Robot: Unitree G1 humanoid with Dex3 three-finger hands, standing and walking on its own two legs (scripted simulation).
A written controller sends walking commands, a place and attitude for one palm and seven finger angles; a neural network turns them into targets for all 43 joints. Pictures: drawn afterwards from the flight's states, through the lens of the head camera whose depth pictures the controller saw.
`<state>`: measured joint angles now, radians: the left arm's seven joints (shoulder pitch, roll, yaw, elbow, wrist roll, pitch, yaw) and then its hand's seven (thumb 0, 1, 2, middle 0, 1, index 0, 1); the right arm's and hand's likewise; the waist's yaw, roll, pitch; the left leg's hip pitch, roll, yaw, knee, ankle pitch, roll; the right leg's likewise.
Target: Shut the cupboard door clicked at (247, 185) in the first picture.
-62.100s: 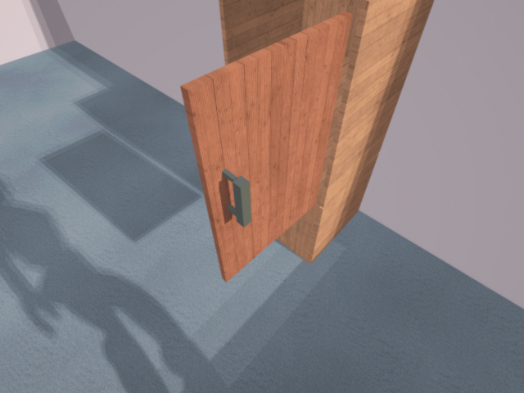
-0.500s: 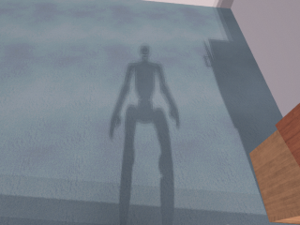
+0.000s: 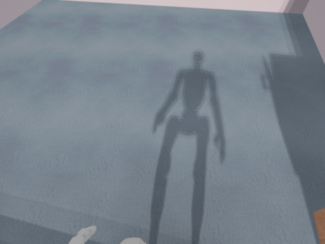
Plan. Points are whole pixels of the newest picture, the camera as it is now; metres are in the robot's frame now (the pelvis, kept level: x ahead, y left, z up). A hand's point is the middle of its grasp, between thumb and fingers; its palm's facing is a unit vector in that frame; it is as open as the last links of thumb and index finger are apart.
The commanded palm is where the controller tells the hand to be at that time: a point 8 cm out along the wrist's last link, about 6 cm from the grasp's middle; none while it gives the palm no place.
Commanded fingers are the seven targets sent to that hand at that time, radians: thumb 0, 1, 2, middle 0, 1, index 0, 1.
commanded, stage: walk to a spot facing it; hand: left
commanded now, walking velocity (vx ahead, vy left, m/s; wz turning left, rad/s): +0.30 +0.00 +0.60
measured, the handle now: out of the picture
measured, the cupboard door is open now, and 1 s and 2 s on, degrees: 8 8 8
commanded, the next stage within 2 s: turn to face it in 0.24 s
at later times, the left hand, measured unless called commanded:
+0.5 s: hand out of the picture +0.14 +0.25 -0.18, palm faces +0.31 -0.92 -0.24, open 7.4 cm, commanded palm none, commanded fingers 0.00 0.90 0.90 -0.20 -0.30 -0.20 -0.30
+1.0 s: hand (92, 180) +0.33 +0.26 -0.17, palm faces +0.05 -0.97 -0.22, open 7.4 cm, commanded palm none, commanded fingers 0.00 0.90 0.90 -0.20 -0.30 -0.20 -0.30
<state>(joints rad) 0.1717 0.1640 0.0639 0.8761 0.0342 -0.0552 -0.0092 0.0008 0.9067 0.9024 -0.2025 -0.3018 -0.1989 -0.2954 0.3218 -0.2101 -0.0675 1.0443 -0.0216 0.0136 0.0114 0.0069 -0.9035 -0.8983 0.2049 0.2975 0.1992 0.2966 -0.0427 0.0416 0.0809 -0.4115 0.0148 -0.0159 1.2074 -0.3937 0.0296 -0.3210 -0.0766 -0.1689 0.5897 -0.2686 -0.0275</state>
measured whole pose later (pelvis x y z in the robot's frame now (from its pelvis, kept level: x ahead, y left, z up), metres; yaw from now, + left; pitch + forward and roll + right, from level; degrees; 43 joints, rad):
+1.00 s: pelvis +0.29 +0.06 +0.00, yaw -2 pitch +2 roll +0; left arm 0.25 0.20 0.09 0.94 0.03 0.04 0.00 0.00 0.91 0.90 -0.21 -0.30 -0.20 -0.30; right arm 0.13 -0.22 -0.05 0.91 0.00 0.03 -0.03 0.00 -0.91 -0.90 0.20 0.30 0.20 0.30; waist 0.03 -0.03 0.07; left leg -0.36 0.02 0.02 0.67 -0.35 -0.06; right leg -0.29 0.03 0.10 0.53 -0.27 0.00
